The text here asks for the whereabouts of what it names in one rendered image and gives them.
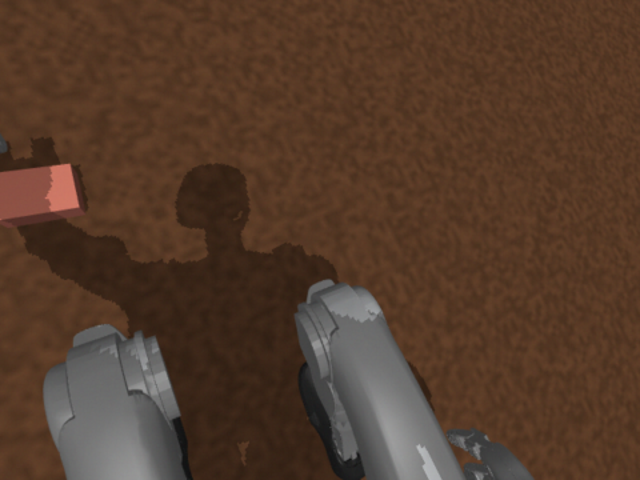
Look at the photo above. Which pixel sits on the right robot foot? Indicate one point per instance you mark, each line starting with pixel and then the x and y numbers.
pixel 346 470

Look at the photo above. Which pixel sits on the right robot hand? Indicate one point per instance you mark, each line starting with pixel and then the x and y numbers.
pixel 498 462

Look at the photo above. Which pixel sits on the small box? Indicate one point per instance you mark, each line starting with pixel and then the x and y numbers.
pixel 40 194

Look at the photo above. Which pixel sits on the left robot foot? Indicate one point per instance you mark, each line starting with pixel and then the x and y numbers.
pixel 183 445

